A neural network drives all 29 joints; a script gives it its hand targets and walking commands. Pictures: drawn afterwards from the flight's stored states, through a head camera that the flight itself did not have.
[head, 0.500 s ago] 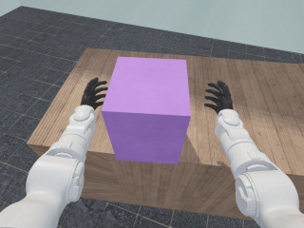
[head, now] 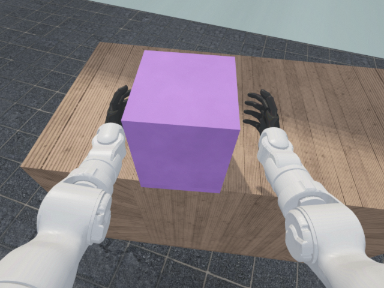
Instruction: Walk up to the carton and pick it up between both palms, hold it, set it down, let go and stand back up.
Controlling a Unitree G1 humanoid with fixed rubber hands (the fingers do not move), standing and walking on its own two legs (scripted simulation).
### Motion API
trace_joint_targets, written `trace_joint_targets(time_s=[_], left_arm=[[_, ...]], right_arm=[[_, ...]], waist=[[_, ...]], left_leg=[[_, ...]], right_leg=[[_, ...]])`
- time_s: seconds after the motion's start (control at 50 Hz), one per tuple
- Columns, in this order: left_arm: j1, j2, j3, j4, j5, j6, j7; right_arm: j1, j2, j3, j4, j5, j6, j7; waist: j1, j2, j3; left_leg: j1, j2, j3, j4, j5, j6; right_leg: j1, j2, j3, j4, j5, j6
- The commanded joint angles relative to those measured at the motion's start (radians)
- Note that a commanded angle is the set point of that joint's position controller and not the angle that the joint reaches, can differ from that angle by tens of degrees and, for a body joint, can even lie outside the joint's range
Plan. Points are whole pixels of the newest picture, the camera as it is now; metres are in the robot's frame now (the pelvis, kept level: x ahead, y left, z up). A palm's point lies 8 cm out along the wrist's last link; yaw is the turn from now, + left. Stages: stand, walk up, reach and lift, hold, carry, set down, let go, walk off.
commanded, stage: reach and lift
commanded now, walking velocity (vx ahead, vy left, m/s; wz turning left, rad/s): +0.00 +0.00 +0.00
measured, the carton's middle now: (184, 126) +0.48 +0.03 +0.04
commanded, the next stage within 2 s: none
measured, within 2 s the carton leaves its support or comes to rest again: leaves its support in 2.00 s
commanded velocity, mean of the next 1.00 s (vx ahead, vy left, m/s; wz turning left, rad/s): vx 0.00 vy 0.00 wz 0.00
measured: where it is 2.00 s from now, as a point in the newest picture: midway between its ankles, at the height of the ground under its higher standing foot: outside the picture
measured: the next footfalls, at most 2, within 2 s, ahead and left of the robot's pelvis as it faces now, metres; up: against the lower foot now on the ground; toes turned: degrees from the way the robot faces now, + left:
none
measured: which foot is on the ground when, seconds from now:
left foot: down 0.00-1.00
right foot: down 0.00-1.00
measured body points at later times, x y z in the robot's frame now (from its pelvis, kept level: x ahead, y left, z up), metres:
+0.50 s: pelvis +0.03 +0.02 +0.03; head +0.08 +0.03 +0.48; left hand +0.46 +0.17 +0.08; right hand +0.43 -0.13 +0.08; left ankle +0.02 +0.12 -0.72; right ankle +0.02 -0.10 -0.72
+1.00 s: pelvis +0.04 +0.02 +0.03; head +0.08 +0.03 +0.48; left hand +0.45 +0.17 +0.08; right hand +0.43 -0.12 +0.08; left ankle +0.02 +0.12 -0.72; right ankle +0.02 -0.10 -0.72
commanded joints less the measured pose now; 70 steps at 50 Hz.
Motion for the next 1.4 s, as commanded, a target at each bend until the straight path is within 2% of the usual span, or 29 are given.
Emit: trace_joint_targets(time_s=[0.0,0.06,0.1,0.14,0.16,0.2,0.24,0.34,0.44,0.54,0.64,0.72,0.8,0.84,0.98,1.1,1.18,1.38], left_arm=[[-0.608,0.022,0.117,-0.215,0.139,-0.053,-0.024],[-0.576,-0.050,0.215,-0.245,0.265,-0.044,-0.045],[-0.563,-0.170,0.267,-0.276,0.359,-0.041,-0.072],[-0.584,-0.440,0.241,-0.258,0.439,-0.048,-0.131],[-0.566,-0.545,0.230,-0.231,0.474,-0.055,-0.155],[-0.510,-0.618,0.243,-0.191,0.527,-0.060,-0.166],[-0.472,-0.615,0.278,-0.182,0.565,-0.049,-0.162],[-0.400,-0.640,0.318,-0.240,0.608,-0.021,-0.152],[-0.358,-0.658,0.313,-0.283,0.610,-0.002,-0.140],[-0.325,-0.664,0.294,-0.320,0.607,0.026,-0.133],[-0.307,-0.693,0.264,-0.378,0.603,0.054,-0.128],[-0.294,-0.697,0.268,-0.392,0.611,0.075,-0.125],[-0.297,-0.709,0.273,-0.412,0.618,0.086,-0.126],[-0.289,-0.714,0.271,-0.418,0.622,0.093,-0.126],[-0.284,-0.726,0.279,-0.425,0.633,0.098,-0.139],[-0.290,-0.720,0.291,-0.416,0.635,0.093,-0.143],[-0.291,-0.719,0.285,-0.417,0.630,0.096,-0.151],[-0.291,-0.731,0.277,-0.428,0.629,0.092,-0.154]], right_arm=[[-0.507,0.016,-0.113,-0.236,-0.154,-0.063,-0.010],[-0.463,0.111,-0.215,-0.257,-0.296,-0.084,-0.009],[-0.436,0.252,-0.273,-0.275,-0.413,-0.102,0.014],[-0.447,0.543,-0.274,-0.271,-0.548,-0.122,0.080],[-0.441,0.634,-0.276,-0.273,-0.609,-0.131,0.115],[-0.390,0.681,-0.287,-0.259,-0.679,-0.134,0.165],[-0.345,0.676,-0.295,-0.219,-0.705,-0.131,0.187],[-0.303,0.677,-0.261,-0.187,-0.701,-0.156,0.200],[-0.288,0.702,-0.221,-0.187,-0.683,-0.173,0.205],[-0.279,0.699,-0.181,-0.211,-0.655,-0.171,0.199],[-0.264,0.698,-0.168,-0.232,-0.638,-0.169,0.195],[-0.272,0.693,-0.170,-0.259,-0.634,-0.169,0.195],[-0.276,0.688,-0.185,-0.270,-0.649,-0.168,0.193],[-0.273,0.685,-0.194,-0.271,-0.653,-0.173,0.190],[-0.271,0.709,-0.199,-0.277,-0.674,-0.184,0.188],[-0.275,0.727,-0.194,-0.272,-0.678,-0.190,0.185],[-0.265,0.741,-0.184,-0.272,-0.680,-0.189,0.179],[-0.258,0.757,-0.157,-0.246,-0.673,-0.205,0.174]], waist=[[0.001,0.088,-0.664],[0.004,0.090,-0.627],[0.005,0.090,-0.613],[0.000,0.102,-0.572],[0.001,0.118,-0.567],[0.004,0.145,-0.519],[0.008,0.133,-0.464],[0.037,0.100,-0.377],[0.073,0.061,-0.335],[0.090,0.051,-0.303],[0.090,0.067,-0.316],[0.098,0.075,-0.320],[0.091,0.070,-0.323],[0.086,0.081,-0.323],[0.078,0.062,-0.325],[0.085,0.045,-0.309],[0.075,0.038,-0.307],[0.075,0.028,-0.302]], left_leg=[[0.293,-0.025,0.041,-0.064,0.337,-0.058],[0.325,-0.031,0.054,-0.093,0.382,-0.060],[0.364,-0.036,0.064,-0.123,0.405,-0.059],[0.409,-0.034,0.066,-0.164,0.410,-0.059],[0.431,-0.031,0.064,-0.182,0.395,-0.059],[0.489,-0.016,0.065,-0.201,0.411,-0.071],[0.548,-0.004,0.062,-0.199,0.479,-0.079],[0.620,0.011,0.067,-0.211,0.598,-0.085],[0.622,0.018,0.085,-0.225,0.615,-0.076],[0.613,0.019,0.095,-0.239,0.619,-0.068],[0.670,0.023,0.099,-0.228,0.664,-0.072],[0.652,0.021,0.106,-0.241,0.639,-0.073],[0.648,0.017,0.109,-0.250,0.602,-0.072],[0.661,0.017,0.108,-0.243,0.632,-0.074],[0.642,0.012,0.112,-0.260,0.591,-0.066],[0.602,0.008,0.118,-0.274,0.551,-0.051],[0.573,0.003,0.121,-0.292,0.502,-0.042],[0.563,0.005,0.121,-0.299,0.514,-0.038]], right_leg=[[0.508,-0.030,0.047,-0.040,0.390,0.051],[0.589,-0.026,0.043,-0.065,0.457,0.053],[0.656,-0.023,0.037,-0.088,0.501,0.055],[0.692,-0.019,0.020,-0.122,0.517,0.049],[0.699,-0.020,0.014,-0.141,0.493,0.039],[0.686,-0.016,0.000,-0.171,0.457,0.021],[0.668,-0.010,-0.011,-0.194,0.463,0.020],[0.688,0.005,-0.017,-0.220,0.505,0.033],[0.713,0.011,-0.018,-0.234,0.498,0.039],[0.750,0.004,-0.010,-0.238,0.515,0.044],[0.725,0.007,-0.011,-0.255,0.502,0.039],[0.746,0.005,-0.011,-0.262,0.484,0.036],[0.766,0.005,-0.014,-0.269,0.474,0.040],[0.757,0.007,-0.019,-0.268,0.488,0.039],[0.795,0.003,-0.026,-0.266,0.525,0.048],[0.833,-0.004,-0.025,-0.256,0.564,0.057],[0.869,-0.011,-0.021,-0.248,0.583,0.062],[0.878,-0.012,-0.022,-0.249,0.620,0.059]])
